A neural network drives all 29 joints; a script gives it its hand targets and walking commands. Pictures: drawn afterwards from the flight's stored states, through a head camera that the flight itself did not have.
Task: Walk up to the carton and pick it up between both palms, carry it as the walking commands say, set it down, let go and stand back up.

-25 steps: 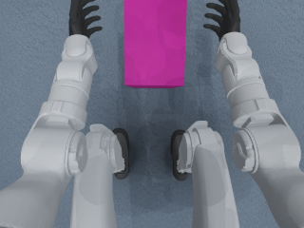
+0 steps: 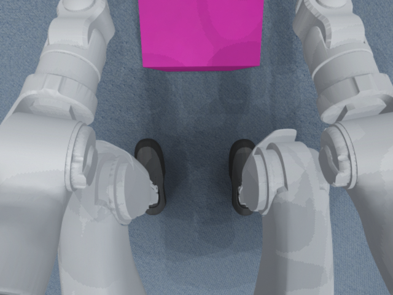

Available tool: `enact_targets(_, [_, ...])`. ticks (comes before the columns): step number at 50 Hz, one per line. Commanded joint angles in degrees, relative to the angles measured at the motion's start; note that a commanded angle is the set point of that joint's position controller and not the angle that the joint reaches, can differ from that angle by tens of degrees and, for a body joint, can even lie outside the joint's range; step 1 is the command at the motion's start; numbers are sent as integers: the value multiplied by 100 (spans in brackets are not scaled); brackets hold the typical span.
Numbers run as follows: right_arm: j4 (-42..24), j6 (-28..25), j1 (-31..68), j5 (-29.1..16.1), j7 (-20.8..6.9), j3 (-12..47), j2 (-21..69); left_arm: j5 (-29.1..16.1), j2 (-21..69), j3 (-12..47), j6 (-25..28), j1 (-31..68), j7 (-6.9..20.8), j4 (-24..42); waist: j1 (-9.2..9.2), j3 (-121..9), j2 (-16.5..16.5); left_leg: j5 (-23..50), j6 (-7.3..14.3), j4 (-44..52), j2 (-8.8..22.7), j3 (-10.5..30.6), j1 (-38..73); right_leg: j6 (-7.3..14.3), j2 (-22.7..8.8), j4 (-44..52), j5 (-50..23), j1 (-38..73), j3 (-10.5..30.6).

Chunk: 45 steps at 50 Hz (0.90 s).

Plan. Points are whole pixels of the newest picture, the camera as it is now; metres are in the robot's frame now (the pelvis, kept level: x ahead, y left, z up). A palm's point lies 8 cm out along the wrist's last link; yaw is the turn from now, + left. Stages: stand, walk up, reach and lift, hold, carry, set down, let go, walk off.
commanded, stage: reach and lift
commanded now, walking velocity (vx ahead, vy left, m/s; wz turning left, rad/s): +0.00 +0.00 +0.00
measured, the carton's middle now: (199, 4) +0.54 -0.02 -0.24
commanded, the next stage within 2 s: none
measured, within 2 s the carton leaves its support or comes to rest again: leaves its support in 1.30 s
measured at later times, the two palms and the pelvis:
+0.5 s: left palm out of the picture +0.54 +0.11 -0.17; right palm out of the picture +0.54 -0.15 -0.17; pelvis +0.00 -0.01 +0.00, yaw +0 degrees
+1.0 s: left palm out of the picture +0.56 +0.10 -0.17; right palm out of the picture +0.55 -0.14 -0.17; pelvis +0.01 +0.01 -0.01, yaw -2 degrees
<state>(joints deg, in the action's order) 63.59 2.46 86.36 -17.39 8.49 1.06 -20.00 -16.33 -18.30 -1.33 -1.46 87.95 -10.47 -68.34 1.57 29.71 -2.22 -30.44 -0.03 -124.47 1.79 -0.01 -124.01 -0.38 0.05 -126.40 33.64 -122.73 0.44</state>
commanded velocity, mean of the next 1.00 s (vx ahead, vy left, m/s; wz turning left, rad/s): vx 0.00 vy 0.00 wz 0.00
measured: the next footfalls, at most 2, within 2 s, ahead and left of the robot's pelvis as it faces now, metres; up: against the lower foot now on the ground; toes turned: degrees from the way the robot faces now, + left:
none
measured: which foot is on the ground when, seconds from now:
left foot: down 0.00-1.00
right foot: down 0.00-1.00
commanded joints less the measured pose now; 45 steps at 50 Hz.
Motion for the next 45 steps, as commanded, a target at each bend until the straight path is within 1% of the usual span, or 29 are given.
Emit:
enact_targets(1, [-448, -199, 1268, 79, 2, -267, -455, 313, -648, -314, 261, 1127, -95, 868, -204, -8687, 162, 2024, -161, 729, -486, -237, 4127, -206, 284, 1204, -1885, 2866, -234])
enact_targets(3, [-766, -266, 1413, 163, 113, -60, -404, 19, -678, -314, 315, 1347, -90, 1154, 19, -9522, 685, 2172, -139, 566, -497, -219, 4157, -231, 289, 1219, -2329, 3830, -188])
enact_targets(4, [-1124, -251, 1742, 55, 122, -46, -379, -99, -579, -163, 311, 1669, -66, 1442, -13, -9626, 464, 2161, -112, 635, -483, -164, 4258, -173, 284, 1147, -2327, 3743, -176])
enact_targets(5, [-606, -184, 1550, -14, 72, 103, -178, -81, -301, -78, 238, 1127, -32, 735, -138, -9065, 446, 1806, -135, 684, -480, -315, 3803, -192, 242, 1266, -2067, 3543, -158])
enact_targets(8, [-275, -92, 1059, 69, 46, 99, -269, -15, -134, 38, 4, 564, 17, -184, -4, -8534, 479, 1520, -106, 856, -423, -191, 3964, -290, 261, 1314, -1524, 2994, -334])
enact_targets(9, [-485, -202, 1237, 200, 35, -174, -281, 61, -136, -40, 117, 940, 16, 659, -10, -8443, 378, 1582, -128, 887, -489, -199, 3749, -234, 320, 1251, -1637, 2909, -365])
enact_targets(11, [-372, -149, 1240, 162, 18, -183, -151, 209, -376, -139, 199, 1239, -34, 743, -111, -8291, 186, 1397, -143, 892, -495, -297, 3661, -259, 335, 1341, -1535, 2741, -246])
enact_targets(12, [-367, -158, 1099, 145, -45, -53, 137, 153, -303, -240, 251, 1032, -18, 653, -193, -8209, 494, 1727, -74, 836, -507, -164, 3773, -249, 363, 1353, -1731, 2826, -166])
enact_targets(13, [-982, -246, 1693, 116, 10, -116, -133, -28, -390, -77, 292, 1588, -43, 1299, 87, -8667, 472, 1877, -69, 708, -520, -179, 3940, -230, 300, 1281, -1880, 3004, -149])
enact_targets(14, [-1057, -273, 1678, 75, 53, -38, -94, 172, -505, -180, 294, 1540, -106, 1251, -205, -8985, 459, 2168, -91, 667, -529, -216, 3975, -261, 365, 1266, -2269, 3275, -110])
enact_targets(15, [-728, -302, 1550, 229, 95, -238, -330, 108, -243, -94, 289, 1372, -83, 1061, 0, -8791, 205, 1999, -169, 736, -533, -208, 3734, -200, 337, 1282, -2147, 3184, -68])
enact_targets(17, [-338, -230, 1376, 253, 133, -170, -428, 312, -271, -215, 164, 809, -94, 21, -191, -8586, 278, 1551, -135, 808, -514, -188, 3614, -240, 304, 1304, -1620, 3049, -171])
enact_targets(18, [-620, -202, 1604, 195, 83, 123, -53, -6, -132, -32, 160, 1232, 7, 437, -29, -8376, 680, 1391, -106, 770, -511, -233, 3347, -309, 329, 1409, -1620, 3187, -173])
enact_targets(19, [-444, -162, 1497, 212, 42, -82, -75, 136, -332, -115, 129, 1168, 20, 352, -63, -8210, 547, 1206, -100, 900, -457, -179, 3352, -344, 319, 1342, -1431, 2915, -250])
enact_targets(20, [-419, -182, 1572, 134, 31, 36, 240, 330, -272, -160, 210, 1015, -12, 194, -370, -8004, 521, 1190, -48, 1037, -563, -215, 3107, -284, 328, 1414, -1449, 2913, -174])
enact_targets(21, [-578, -224, 1849, 313, 54, -98, -27, 184, -80, -166, 180, 1526, 12, 655, -56, -7908, 480, 1061, -99, 899, -558, -303, 3098, -267, 346, 1547, -1328, 2829, -90])
enact_targets(23, [-164, -196, 1322, 254, 45, -166, 299, 447, -60, -188, 244, 1332, -28, 533, -224, -7775, 119, 1198, -140, 965, -559, -329, 3132, -272, 430, 1470, -1490, 2766, -74])
enact_targets(26, [-613, -362, 1682, 473, 154, -77, 174, 228, 114, -105, 370, 1548, -91, 796, 9, -8466, 493, 1821, -159, 771, -629, -211, 3435, -238, 424, 1333, -2075, 3225, -54])
enact_targets(27, [-400, -284, 1441, 328, 137, -44, 325, 308, 86, -108, 346, 1413, -105, 718, -146, -8664, 314, 1659, -126, 916, -607, -200, 3758, -289, 434, 1328, -1767, 3096, -137])
enact_targets(29, [-270, -283, 1342, 473, 214, -275, 287, 509, 23, -205, 269, 1194, -199, 357, -44, -8400, 367, 1474, -141, 952, -641, -207, 3496, -317, 522, 1339, -1693, 3110, -194])
enact_targets(30, [-602, -304, 1463, 256, 209, -31, 574, 547, 113, -78, 352, 1178, -232, 656, -319, -8927, 246, 1691, -136, 907, -678, -313, 3783, -292, 460, 1347, -1908, 3542, -110])
enact_targets(31, [-480, -355, 1655, 367, 197, -53, 400, 332, 561, 61, 297, 1203, -169, 533, -1, -8776, 254, 1736, -155, 925, -690, -253, 3747, -258, 487, 1289, -1971, 3403, -196])
enact_targets(33, [-492, -379, 1693, 462, 177, 86, 595, 351, 754, 66, 348, 1471, -165, 862, 99, -8916, 484, 1844, -141, 869, -721, -255, 3901, -280, 538, 1345, -2034, 3455, -215])
enact_targets(36, [-490, -287, 1728, 364, 35, 245, 1581, 621, 1127, -17, 314, 1586, -48, 819, -309, -8584, 539, 1992, -120, 836, -722, -269, 3735, -328, 646, 1338, -2284, 3447, -109])
enact_targets(38, [-334, -255, 2010, 576, -150, 103, 2081, 572, 2064, 120, 278, 1804, 139, 656, 3, -8178, 189, 1759, -119, 879, -849, -249, 3643, -162, 702, 1332, -1887, 2966, -105])
enact_targets(39, [-518, -200, 2266, 549, -281, 204, 2400, 664, 2209, 24, 257, 1827, 202, 749, -200, -8017, 311, 1754, -91, 943, -811, -179, 3671, -226, 723, 1152, -1892, 2813, -169])
enact_targets(42, [-588, -110, 2221, 1196, -550, -14, 3655, 1003, 3363, -136, 145, 2283, 558, 914, 46, -7579, 335, 1550, -156, 890, -979, -239, 3231, -218, 793, 1233, -1788, 2681, -172])
enact_targets(43, [-861, -28, 2712, 1230, -743, 181, 4369, 989, 3904, -3, 69, 2502, 752, 954, -4, -7798, 694, 1599, -87, 867, -1028, -124, 3360, -289, 818, 1084, -1795, 2791, -285])
enact_targets(45, [-726, 132, 2984, 1220, -1198, 268, 5581, 1044, 5541, 115, -85, 2859, 1106, 986, -331, -7471, 282, 1815, -127, 781, -1118, -160, 3282, -154, 870, 1005, -1726, 2376, -102])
